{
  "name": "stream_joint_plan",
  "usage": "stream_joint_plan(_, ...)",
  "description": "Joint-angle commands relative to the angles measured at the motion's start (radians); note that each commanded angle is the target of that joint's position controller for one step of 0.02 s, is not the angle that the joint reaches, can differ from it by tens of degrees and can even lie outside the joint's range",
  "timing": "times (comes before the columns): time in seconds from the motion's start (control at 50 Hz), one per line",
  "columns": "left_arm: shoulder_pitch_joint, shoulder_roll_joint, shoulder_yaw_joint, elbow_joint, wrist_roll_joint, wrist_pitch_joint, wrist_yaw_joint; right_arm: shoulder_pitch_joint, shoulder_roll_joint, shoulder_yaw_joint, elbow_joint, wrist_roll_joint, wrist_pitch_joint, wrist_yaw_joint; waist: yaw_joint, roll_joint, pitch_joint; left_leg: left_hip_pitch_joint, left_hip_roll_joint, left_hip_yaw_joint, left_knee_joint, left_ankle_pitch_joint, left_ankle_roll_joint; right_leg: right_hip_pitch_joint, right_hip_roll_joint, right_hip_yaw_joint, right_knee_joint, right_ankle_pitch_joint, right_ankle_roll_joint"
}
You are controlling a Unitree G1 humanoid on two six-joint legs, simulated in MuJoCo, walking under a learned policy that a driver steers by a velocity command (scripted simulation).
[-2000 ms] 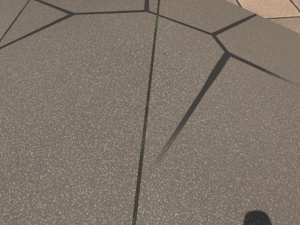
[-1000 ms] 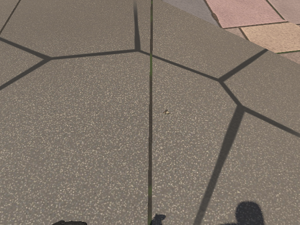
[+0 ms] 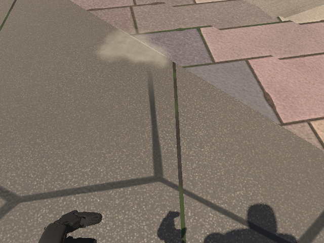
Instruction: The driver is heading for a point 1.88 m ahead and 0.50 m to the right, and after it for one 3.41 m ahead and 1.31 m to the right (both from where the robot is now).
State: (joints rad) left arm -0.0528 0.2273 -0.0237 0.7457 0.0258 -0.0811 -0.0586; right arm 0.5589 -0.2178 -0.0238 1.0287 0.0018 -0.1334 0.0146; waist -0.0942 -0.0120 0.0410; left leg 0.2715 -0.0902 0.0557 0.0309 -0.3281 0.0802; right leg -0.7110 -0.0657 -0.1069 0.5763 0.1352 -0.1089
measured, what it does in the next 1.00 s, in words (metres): walks ahead, turning right: right foot, then left foot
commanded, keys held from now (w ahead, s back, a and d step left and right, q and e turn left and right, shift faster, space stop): e+shift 0.46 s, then shift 0.54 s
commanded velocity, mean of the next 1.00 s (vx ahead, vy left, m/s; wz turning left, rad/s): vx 0.22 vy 0.00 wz -0.47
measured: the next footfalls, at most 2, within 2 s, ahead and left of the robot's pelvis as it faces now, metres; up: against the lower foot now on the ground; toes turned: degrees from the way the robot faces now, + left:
right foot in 0.08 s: +0.30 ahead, -0.07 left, +0.00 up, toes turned -5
left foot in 0.48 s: +0.55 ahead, +0.02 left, +0.00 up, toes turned -32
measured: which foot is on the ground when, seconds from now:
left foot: down 0.00-0.08, up 0.10-0.46, down 0.48-0.84, up 0.86-1.00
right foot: up 0.00-0.06, down 0.08-0.46, up 0.48-0.82, down 0.84-1.00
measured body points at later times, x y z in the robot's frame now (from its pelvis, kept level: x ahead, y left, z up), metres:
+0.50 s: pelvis +0.35 -0.01 +0.00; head +0.38 -0.03 +0.44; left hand +0.54 +0.24 -0.11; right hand +0.49 -0.32 -0.06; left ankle +0.52 +0.04 -0.73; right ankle +0.26 -0.07 -0.71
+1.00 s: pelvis +0.37 -0.04 +0.01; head +0.37 -0.06 +0.46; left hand +0.62 +0.10 -0.08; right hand +0.31 -0.33 -0.11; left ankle +0.47 +0.07 -0.69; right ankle +0.32 -0.13 -0.72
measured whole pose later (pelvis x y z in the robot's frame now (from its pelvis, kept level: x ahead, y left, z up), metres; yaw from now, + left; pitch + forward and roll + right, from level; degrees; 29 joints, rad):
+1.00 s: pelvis +0.37 -0.04 +0.01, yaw -31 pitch +1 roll +0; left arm 0.22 0.21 0.01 0.72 0.03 0.00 0.00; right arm 0.26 -0.29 -0.06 0.77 -0.01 0.02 -0.04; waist -0.02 0.04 -0.03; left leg -0.45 0.02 -0.04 0.80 -0.38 -0.06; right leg -0.25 0.03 0.04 0.50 -0.27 -0.03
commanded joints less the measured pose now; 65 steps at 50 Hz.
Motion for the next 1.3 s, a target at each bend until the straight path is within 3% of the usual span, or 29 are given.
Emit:
stream_joint_plan(0.02,0.094,0.110,0.028,-0.009,0.011,-0.016,0.016,-0.013,-0.210,-0.037,-0.037,-0.021,0.007,-0.031,0.126,0.111,-0.016,-0.102,0.248,0.035,0.252,1.355,0.007,0.303,0.159,-0.086,-0.040,-0.072,-0.041)
stream_joint_plan(0.06,0.461,0.148,0.053,0.118,0.017,-0.030,0.033,-0.077,-0.223,-0.041,-0.045,-0.027,0.030,-0.053,0.289,0.134,-0.171,-0.180,0.229,0.086,0.742,1.290,-0.035,0.647,0.158,-0.029,-0.133,0.040,-0.078)
stream_joint_plan(0.08,0.582,0.199,0.072,0.153,0.029,-0.028,0.043,-0.097,-0.186,-0.035,-0.075,-0.024,0.027,-0.052,0.304,0.077,-0.243,-0.375,0.158,0.091,1.067,0.837,-0.036,0.852,0.024,0.110,-0.054,0.186,-0.105)
stream_joint_plan(0.1,0.579,0.301,0.107,0.157,0.037,-0.015,0.040,0.066,-0.042,-0.008,-0.098,0.037,0.020,-0.041,0.179,-0.291,-0.437,-0.870,-0.021,0.015,1.621,-0.244,-0.121,1.321,-0.345,0.624,0.061,0.829,-0.352)
stream_joint_plan(0.12,0.486,0.261,0.108,0.088,-0.019,-0.022,0.022,-0.029,-0.104,0.011,-0.133,-0.019,-0.017,-0.004,0.245,-0.088,-0.659,-0.969,0.007,-0.261,1.689,-0.196,-0.125,1.381,-0.301,0.828,-0.084,0.477,-0.393)
stream_joint_plan(0.14,0.371,0.248,0.115,0.046,-0.030,-0.021,0.024,-0.185,-0.168,-0.012,-0.208,0.018,-0.024,-0.010,0.217,-0.048,-0.477,-1.003,0.067,-0.257,1.606,-0.152,-0.112,1.209,-0.255,0.703,-0.141,0.340,-0.346)
stream_joint_plan(0.16,0.272,0.216,0.110,0.035,-0.045,-0.023,0.022,-0.268,-0.171,-0.012,-0.247,0.013,-0.027,-0.016,0.147,0.072,-0.258,-0.998,0.093,-0.215,1.500,-0.115,-0.103,0.939,-0.188,0.607,-0.220,0.299,-0.297)
stream_joint_plan(0.2,0.219,0.148,0.088,0.016,-0.039,-0.022,0.026,-0.297,-0.173,-0.027,-0.271,-0.007,-0.002,-0.024,0.062,0.131,-0.077,-0.906,0.123,-0.175,1.371,-0.098,-0.112,0.587,-0.116,0.487,-0.292,0.358,-0.253)
stream_joint_plan(0.24,0.209,0.151,0.088,-0.001,-0.038,-0.013,0.033,-0.288,-0.139,-0.025,-0.310,-0.016,0.018,-0.032,0.019,0.070,-0.035,-0.814,0.127,-0.147,1.146,-0.072,-0.127,0.385,-0.032,0.394,-0.305,0.395,-0.220)
stream_joint_plan(0.32,0.261,0.242,0.128,-0.025,-0.052,0.034,0.073,-0.404,-0.098,-0.011,-0.370,-0.012,0.041,-0.060,0.060,-0.027,-0.150,-0.612,0.005,-0.083,0.697,0.219,-0.166,0.273,0.079,0.326,-0.208,0.441,-0.106)
stream_joint_plan(0.38,0.305,0.218,0.130,-0.029,-0.073,0.073,0.094,-0.517,-0.129,-0.021,-0.434,0.004,0.061,-0.060,0.097,-0.076,-0.180,-0.595,-0.035,-0.133,0.527,0.325,-0.176,0.339,0.101,0.434,-0.140,0.158,-0.018)
stream_joint_plan(0.44,0.254,0.177,0.129,-0.080,-0.057,0.090,0.112,-0.495,-0.171,-0.038,-0.435,-0.002,0.050,-0.048,0.061,-0.116,-0.156,-0.573,0.016,-0.201,0.362,0.407,-0.149,0.423,0.105,0.535,-0.015,-0.065,0.011)
stream_joint_plan(0.46,0.235,0.142,0.118,-0.103,-0.052,0.092,0.110,-0.412,-0.181,-0.044,-0.412,-0.016,0.041,-0.048,0.031,-0.091,-0.202,-0.436,0.103,-0.227,0.293,0.530,-0.106,0.392,0.138,0.505,0.132,-0.179,0.040)
stream_joint_plan(0.48,0.315,0.064,0.095,-0.109,-0.028,0.094,0.108,-0.361,-0.211,-0.046,-0.412,-0.037,0.046,-0.058,0.065,0.082,-0.316,-0.198,0.327,-0.407,0.381,0.867,-0.002,0.260,0.229,0.363,0.388,-0.646,0.085)
stream_joint_plan(0.5,0.508,0.089,0.091,-0.118,-0.035,0.080,0.090,-0.341,-0.209,-0.040,-0.424,-0.062,0.058,-0.058,0.152,0.267,-0.434,-0.037,0.566,-0.715,0.408,1.054,0.215,0.117,0.264,0.334,0.592,-0.917,0.121)
stream_joint_plan(0.52,0.548,0.185,0.106,-0.091,-0.043,0.080,0.074,-0.406,-0.217,-0.057,-0.434,-0.033,0.067,-0.055,0.164,0.267,-0.432,-0.087,0.608,-0.827,0.386,0.799,0.285,0.039,0.164,0.301,0.748,-0.829,0.155)
stream_joint_plan(0.56,0.369,0.242,0.128,-0.079,-0.044,0.114,0.089,-0.449,-0.123,-0.028,-0.463,-0.029,0.088,-0.055,0.095,0.054,-0.261,-0.281,0.407,-0.531,0.371,0.558,0.179,0.025,0.122,0.248,0.815,-0.677,0.193)
stream_joint_plan(0.62,0.321,0.152,0.102,-0.113,-0.040,0.126,0.095,-0.467,-0.163,-0.034,-0.440,-0.035,0.112,-0.047,0.122,0.082,-0.156,-0.517,0.268,-0.342,0.312,0.551,0.131,0.155,0.120,0.186,0.651,-0.599,0.191)
stream_joint_plan(0.68,0.319,0.103,0.079,-0.115,-0.035,0.112,0.091,-0.451,-0.173,-0.042,-0.421,-0.022,0.124,-0.043,0.118,0.154,-0.208,-0.509,0.265,-0.288,0.301,0.605,0.154,0.270,0.111,0.139,0.425,-0.595,0.185)
stream_joint_plan(0.82,0.310,0.127,0.085,-0.098,-0.024,0.115,0.062,-0.356,-0.191,-0.050,-0.368,0.006,0.141,-0.047,0.106,0.201,-0.159,-0.616,0.268,-0.298,0.311,0.139,0.095,0.536,0.112,0.092,-0.097,-0.369,0.076)
stream_joint_plan(0.84,0.316,0.152,0.089,-0.107,-0.011,0.114,0.062,-0.313,-0.170,-0.043,-0.350,0.004,0.137,-0.046,0.107,0.154,-0.151,-0.699,0.237,-0.264,0.354,0.044,0.027,0.621,0.055,0.156,-0.149,-0.341,0.037)
stream_joint_plan(0.86,0.336,0.225,0.101,-0.117,0.011,0.117,0.069,-0.297,-0.098,-0.023,-0.366,-0.024,0.126,-0.037,0.083,-0.088,-0.179,-0.820,0.127,-0.132,0.584,-0.118,-0.062,0.704,-0.168,0.403,-0.204,-0.247,-0.040)
stream_joint_plan(0.88,0.304,0.219,0.099,-0.111,0.035,0.108,0.059,-0.379,-0.128,-0.038,-0.402,-0.015,0.115,-0.041,0.112,-0.238,-0.122,-0.826,0.091,-0.092,0.659,-0.219,-0.099,0.468,-0.307,0.547,-0.311,-0.295,-0.165)
stream_joint_plan(0.9,0.244,0.183,0.088,-0.124,0.039,0.088,0.059,-0.404,-0.184,-0.056,-0.392,-0.008,0.118,-0.047,0.103,-0.167,-0.058,-0.767,0.126,-0.132,0.767,-0.172,-0.112,0.393,-0.249,0.505,-0.332,-0.373,-0.158)
stream_joint_plan(0.96,0.156,0.118,0.071,-0.111,-0.002,0.057,0.065,-0.305,-0.159,-0.064,-0.317,-0.021,0.141,-0.057,0.057,-0.133,-0.044,-0.722,0.136,-0.127,0.851,-0.054,-0.151,0.387,-0.136,0.356,-0.285,-0.233,-0.080)
stream_joint_plan(1.08,0.230,0.104,0.069,-0.059,-0.027,0.070,0.071,-0.325,-0.093,-0.034,-0.308,-0.003,0.124,-0.045,0.073,-0.109,-0.098,-0.537,0.122,-0.073,0.430,0.114,-0.148,0.504,-0.090,0.318,-0.151,-0.020,-0.068)
stream_joint_plan(1.14,0.337,0.104,0.073,-0.039,-0.011,0.045,0.062,-0.310,-0.226,-0.062,-0.282,-0.008,0.129,-0.047,0.145,0.075,-0.105,-0.408,0.174,-0.122,0.481,0.382,-0.086,0.421,0.015,0.248,-0.151,-0.217,0.030)
stream_joint_plan(1.18,0.245,0.109,0.075,-0.038,-0.014,0.048,0.064,-0.306,-0.134,-0.045,-0.271,-0.012,0.128,-0.039,0.081,0.039,-0.082,-0.477,0.149,-0.117,0.449,0.233,-0.075,0.447,0.040,0.198,-0.117,-0.298,0.064)
stream_joint_plan(1.3,0.254,0.077,0.079,-0.013,-0.015,0.072,0.080,-0.334,-0.112,-0.036,-0.251,-0.014,0.116,-0.048,0.089,0.042,-0.043,-0.522,0.141,-0.115,0.431,0.163,-0.082,0.440,0.046,0.188,-0.109,-0.327,0.067)
Over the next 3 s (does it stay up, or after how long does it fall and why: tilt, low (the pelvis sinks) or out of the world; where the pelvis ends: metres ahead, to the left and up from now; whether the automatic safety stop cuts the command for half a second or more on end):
stays up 0.44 -0.03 0.01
